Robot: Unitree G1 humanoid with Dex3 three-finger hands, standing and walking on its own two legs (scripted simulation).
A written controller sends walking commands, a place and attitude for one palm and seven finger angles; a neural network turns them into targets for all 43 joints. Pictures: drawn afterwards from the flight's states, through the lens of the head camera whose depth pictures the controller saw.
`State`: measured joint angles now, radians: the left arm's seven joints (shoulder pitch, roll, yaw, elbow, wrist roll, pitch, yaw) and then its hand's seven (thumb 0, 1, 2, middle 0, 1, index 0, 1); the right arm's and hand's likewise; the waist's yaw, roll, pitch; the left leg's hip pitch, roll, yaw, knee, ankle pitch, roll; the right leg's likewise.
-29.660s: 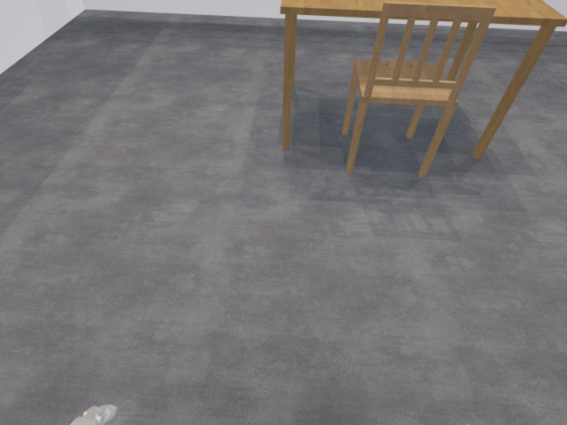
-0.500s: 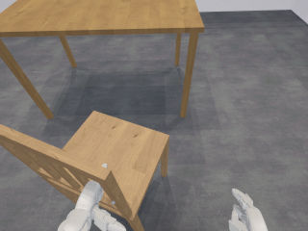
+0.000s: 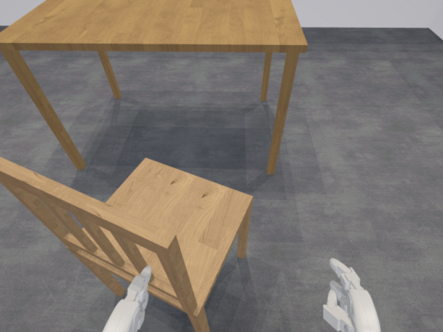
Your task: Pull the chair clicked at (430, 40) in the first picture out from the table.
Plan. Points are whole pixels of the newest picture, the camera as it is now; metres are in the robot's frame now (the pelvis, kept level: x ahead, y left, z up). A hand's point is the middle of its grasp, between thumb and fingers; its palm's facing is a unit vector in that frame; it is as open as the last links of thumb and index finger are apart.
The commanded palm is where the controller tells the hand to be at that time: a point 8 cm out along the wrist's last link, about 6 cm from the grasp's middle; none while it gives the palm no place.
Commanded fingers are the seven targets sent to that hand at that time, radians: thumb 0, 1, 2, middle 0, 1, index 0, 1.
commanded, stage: draw the fingers out of the gap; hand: left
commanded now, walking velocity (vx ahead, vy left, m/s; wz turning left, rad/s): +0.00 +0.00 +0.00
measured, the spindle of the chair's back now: (101, 239) +0.32 +0.27 -0.05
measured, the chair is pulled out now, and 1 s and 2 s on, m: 0.58 0.58 0.58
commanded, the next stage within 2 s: draw the hand back to the body in 0.14 s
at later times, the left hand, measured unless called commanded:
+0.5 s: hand out of the picture +0.13 +0.14 +0.06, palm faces +0.02 -1.00 +0.00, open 17.5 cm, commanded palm +0.08 +0.19 +0.06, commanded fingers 0.00 -0.55 0.20 0.00 0.00 0.00 0.00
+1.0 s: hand (63, 306) +0.15 +0.20 +0.12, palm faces +0.24 -0.90 -0.36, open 15.7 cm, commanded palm +0.11 +0.25 +0.15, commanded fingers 0.00 0.10 0.51 -0.09 -0.14 -0.09 -0.14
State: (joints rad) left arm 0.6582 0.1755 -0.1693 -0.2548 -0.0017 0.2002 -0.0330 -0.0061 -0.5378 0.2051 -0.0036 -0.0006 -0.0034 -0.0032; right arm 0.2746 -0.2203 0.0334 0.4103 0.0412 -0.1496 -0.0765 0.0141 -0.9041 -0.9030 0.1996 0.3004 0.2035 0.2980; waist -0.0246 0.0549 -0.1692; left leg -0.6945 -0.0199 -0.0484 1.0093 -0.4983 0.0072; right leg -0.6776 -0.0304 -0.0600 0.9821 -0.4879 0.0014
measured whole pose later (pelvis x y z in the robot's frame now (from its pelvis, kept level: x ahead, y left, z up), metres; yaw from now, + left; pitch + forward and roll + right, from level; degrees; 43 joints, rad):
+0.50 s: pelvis -0.01 +0.01 -0.02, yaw +0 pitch +11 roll -3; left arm 0.83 0.16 -0.08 -0.46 -0.13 -0.20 -0.07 -0.01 -0.54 0.20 0.00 0.00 0.00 0.00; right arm 0.28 -0.19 -0.01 0.45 0.05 -0.22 -0.06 0.01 -0.90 -0.90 0.20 0.30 0.20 0.30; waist 0.01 0.04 -0.18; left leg -0.79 -0.01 -0.06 1.14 -0.54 0.01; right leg -0.76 -0.02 -0.07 1.08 -0.51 0.01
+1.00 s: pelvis -0.01 +0.00 +0.02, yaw -1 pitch +3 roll -2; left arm 0.76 0.30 0.09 -0.52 -0.06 0.00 0.13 -0.01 -0.23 0.36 -0.05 -0.06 -0.04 -0.07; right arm 0.28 -0.21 0.03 0.50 0.05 -0.12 -0.14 0.01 -0.90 -0.90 0.20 0.30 0.20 0.30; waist 0.04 0.08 -0.12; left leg -0.47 0.00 -0.04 0.86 -0.44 0.01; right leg -0.45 -0.01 -0.05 0.81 -0.41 0.00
